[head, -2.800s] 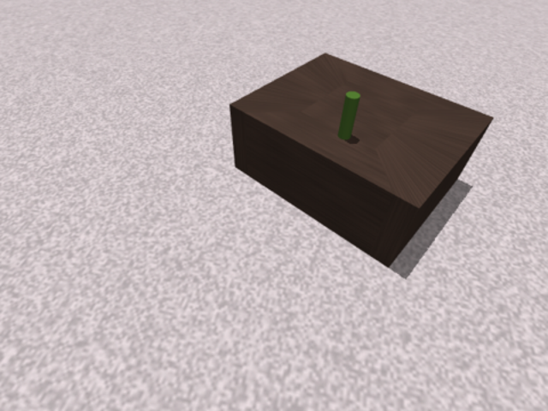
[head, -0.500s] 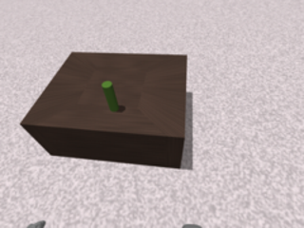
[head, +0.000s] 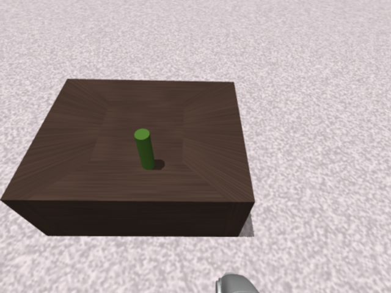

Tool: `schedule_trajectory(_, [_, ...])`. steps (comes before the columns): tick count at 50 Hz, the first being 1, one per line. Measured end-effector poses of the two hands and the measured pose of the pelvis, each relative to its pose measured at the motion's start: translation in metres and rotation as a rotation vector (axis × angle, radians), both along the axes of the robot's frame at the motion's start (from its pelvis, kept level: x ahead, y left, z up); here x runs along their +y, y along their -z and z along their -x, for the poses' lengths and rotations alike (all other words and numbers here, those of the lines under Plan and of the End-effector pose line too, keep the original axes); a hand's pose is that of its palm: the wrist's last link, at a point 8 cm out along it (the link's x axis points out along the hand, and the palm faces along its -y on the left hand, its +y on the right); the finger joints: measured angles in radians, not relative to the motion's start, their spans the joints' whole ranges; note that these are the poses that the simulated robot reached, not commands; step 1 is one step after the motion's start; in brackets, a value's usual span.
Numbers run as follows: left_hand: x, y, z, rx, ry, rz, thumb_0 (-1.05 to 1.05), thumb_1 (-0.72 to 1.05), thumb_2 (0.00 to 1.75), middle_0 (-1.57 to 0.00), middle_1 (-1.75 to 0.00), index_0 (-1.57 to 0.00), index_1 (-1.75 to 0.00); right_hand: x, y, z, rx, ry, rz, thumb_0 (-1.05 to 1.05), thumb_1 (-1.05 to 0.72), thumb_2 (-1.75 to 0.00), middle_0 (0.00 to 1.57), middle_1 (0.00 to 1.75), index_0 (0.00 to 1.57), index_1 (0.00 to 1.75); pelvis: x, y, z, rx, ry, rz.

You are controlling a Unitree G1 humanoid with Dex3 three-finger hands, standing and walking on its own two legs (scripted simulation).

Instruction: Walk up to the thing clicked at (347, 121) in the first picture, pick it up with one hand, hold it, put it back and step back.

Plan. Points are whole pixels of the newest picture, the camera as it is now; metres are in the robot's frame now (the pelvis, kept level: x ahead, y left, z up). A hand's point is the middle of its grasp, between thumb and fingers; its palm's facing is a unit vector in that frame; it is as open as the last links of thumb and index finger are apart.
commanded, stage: walk up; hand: left
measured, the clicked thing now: (145, 150) +0.67 +0.16 -0.27
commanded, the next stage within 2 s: stand in 1.92 s
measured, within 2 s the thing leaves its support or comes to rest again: neither
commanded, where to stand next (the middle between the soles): +0.18 +0.04 m, yaw -3 degrees
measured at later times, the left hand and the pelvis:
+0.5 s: hand (50, 278) +0.20 +0.32 -0.15, palm faces -0.09 -0.91 -0.40, open 7.4 cm; pelvis +0.08 +0.06 -0.01, yaw -5 degrees
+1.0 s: hand (60, 280) +0.20 +0.30 -0.15, palm faces -0.08 -0.93 -0.36, open 7.4 cm; pelvis +0.09 +0.04 +0.00, yaw -4 degrees
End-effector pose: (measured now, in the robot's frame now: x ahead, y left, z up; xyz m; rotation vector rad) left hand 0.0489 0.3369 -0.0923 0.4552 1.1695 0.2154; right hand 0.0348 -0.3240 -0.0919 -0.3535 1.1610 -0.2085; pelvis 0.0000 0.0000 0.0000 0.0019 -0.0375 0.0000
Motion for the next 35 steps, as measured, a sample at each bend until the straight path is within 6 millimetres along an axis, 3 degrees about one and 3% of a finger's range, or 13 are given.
schedule_trajectory(7, [-0.003, -0.013, -0.084, -0.074, 0.082, 0.012, 0.01, 0.90, 0.90, -0.21, -0.30, -0.20, -0.30, 0.021, 0.016, 0.010, 0.104, 0.068, -0.034, 0.01, -0.90, -0.90, 0.20, 0.30, 0.21, 0.30, 0.016, -0.002, -0.039, -0.001, 0.022, -0.001])
schedule_trajectory(10, [-0.006, -0.010, -0.114, -0.132, 0.099, 0.003, 0.01, 0.90, 0.90, -0.21, -0.30, -0.20, -0.30, 0.028, 0.030, -0.003, 0.116, 0.082, -0.049, 0.01, -0.90, -0.90, 0.20, 0.30, 0.21, 0.30, 0.016, 0.007, -0.052, -0.008, 0.032, 0.009])
schedule_trajectory(13, [-0.007, -0.012, -0.130, -0.172, 0.096, 0.015, 0.01, 0.90, 0.90, -0.21, -0.30, -0.21, -0.30, 0.037, 0.034, -0.028, 0.096, 0.077, -0.054, 0.01, -0.90, -0.90, 0.20, 0.30, 0.21, 0.30, 0.020, 0.006, -0.059, -0.023, 0.045, 0.001])
schedule_trajectory(17, [-0.002, -0.014, -0.138, -0.159, 0.104, 0.025, 0.01, 0.90, 0.90, -0.21, -0.30, -0.21, -0.30, 0.048, 0.029, -0.065, 0.017, 0.062, -0.055, 0.01, -0.90, -0.90, 0.20, 0.30, 0.21, 0.30, 0.032, 0.002, -0.068, -0.021, 0.058, -0.003])
schedule_trajectory(21, [0.012, -0.004, -0.144, -0.130, 0.105, 0.041, 0.01, 0.90, 0.90, -0.21, -0.30, -0.21, -0.30, 0.057, 0.026, -0.087, -0.033, 0.055, -0.027, 0.00, -0.90, -0.90, 0.20, 0.30, 0.21, 0.30, 0.048, 0.006, -0.077, -0.016, 0.072, -0.004])
schedule_trajectory(28, [0.035, 0.022, -0.149, -0.047, 0.043, 0.079, 0.01, 0.90, 0.90, -0.21, -0.30, -0.21, -0.30, 0.070, 0.016, -0.092, -0.023, 0.062, 0.039, 0.00, -0.90, -0.90, 0.20, 0.30, 0.21, 0.30, 0.065, 0.010, -0.086, -0.012, 0.083, -0.005])
schedule_trajectory(35, [0.038, 0.028, -0.134, 0.035, 0.015, 0.064, 0.01, 0.90, 0.90, -0.21, -0.30, -0.20, -0.30, 0.050, 0.011, -0.093, 0.008, 0.062, 0.077, 0.00, -0.90, -0.90, 0.20, 0.30, 0.21, 0.30, 0.055, 0.009, -0.088, 0.010, 0.096, 0.017])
